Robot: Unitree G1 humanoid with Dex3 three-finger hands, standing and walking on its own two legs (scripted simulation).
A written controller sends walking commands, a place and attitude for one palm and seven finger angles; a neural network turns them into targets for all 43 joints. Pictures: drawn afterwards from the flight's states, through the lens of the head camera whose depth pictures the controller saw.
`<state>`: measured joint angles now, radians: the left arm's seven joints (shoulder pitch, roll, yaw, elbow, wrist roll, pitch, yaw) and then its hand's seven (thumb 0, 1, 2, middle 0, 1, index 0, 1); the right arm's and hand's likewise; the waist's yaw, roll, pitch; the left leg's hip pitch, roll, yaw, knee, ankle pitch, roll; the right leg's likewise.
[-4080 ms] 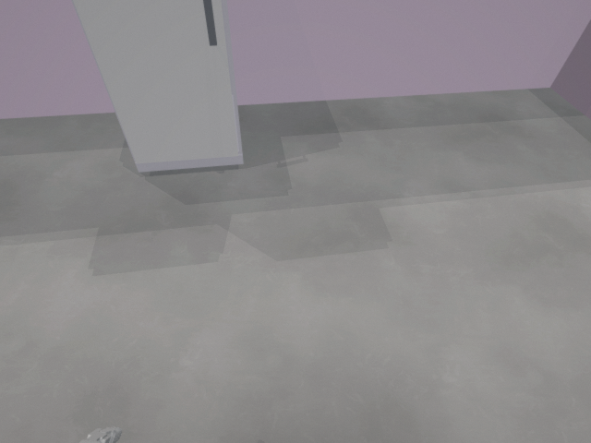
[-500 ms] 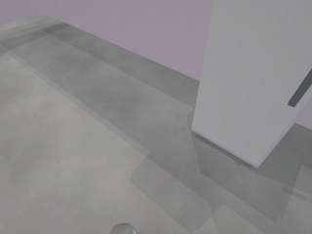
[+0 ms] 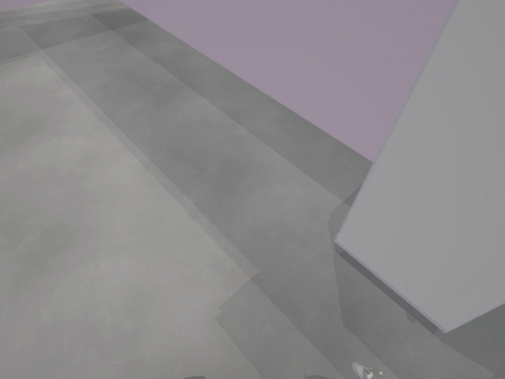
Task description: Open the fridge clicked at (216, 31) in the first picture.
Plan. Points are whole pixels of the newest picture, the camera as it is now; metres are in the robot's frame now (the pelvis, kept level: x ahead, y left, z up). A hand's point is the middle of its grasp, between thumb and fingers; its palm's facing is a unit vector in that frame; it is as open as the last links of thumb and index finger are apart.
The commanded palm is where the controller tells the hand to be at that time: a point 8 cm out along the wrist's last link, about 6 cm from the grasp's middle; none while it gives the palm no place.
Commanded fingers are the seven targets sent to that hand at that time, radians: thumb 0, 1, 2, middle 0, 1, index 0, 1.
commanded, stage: turn to face it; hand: right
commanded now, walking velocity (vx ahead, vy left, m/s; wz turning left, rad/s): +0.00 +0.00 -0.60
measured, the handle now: out of the picture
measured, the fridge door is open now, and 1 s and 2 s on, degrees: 0 0 0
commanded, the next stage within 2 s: take the last steps up to it in 0.96 s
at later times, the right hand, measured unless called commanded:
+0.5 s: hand out of the picture +0.04 -0.27 -0.15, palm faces +0.31 +0.90 -0.30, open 7.4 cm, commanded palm none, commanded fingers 0.00 -0.90 -0.90 0.20 0.30 0.20 0.30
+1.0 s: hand out of the picture -0.07 -0.15 -0.16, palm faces +0.57 +0.78 -0.25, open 7.3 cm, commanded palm none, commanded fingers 0.00 -0.90 -0.90 0.20 0.30 0.20 0.30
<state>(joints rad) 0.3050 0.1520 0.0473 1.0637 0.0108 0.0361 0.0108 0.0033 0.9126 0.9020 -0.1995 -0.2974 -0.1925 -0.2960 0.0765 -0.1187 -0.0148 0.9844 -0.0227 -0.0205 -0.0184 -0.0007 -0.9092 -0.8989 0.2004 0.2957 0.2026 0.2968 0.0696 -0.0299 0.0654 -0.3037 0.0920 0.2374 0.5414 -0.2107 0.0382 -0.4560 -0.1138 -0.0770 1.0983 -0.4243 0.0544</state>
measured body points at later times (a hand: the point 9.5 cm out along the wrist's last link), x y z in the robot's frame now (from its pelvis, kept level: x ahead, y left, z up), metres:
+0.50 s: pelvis +0.03 -0.02 +0.01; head +0.06 -0.04 +0.45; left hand +0.17 +0.21 -0.13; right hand +0.02 -0.32 -0.13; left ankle +0.06 +0.13 -0.68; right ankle +0.06 -0.13 -0.73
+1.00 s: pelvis +0.01 +0.03 +0.01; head +0.05 +0.01 +0.45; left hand +0.24 +0.19 -0.14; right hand -0.10 -0.20 -0.14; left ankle +0.07 +0.12 -0.73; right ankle -0.08 -0.08 -0.70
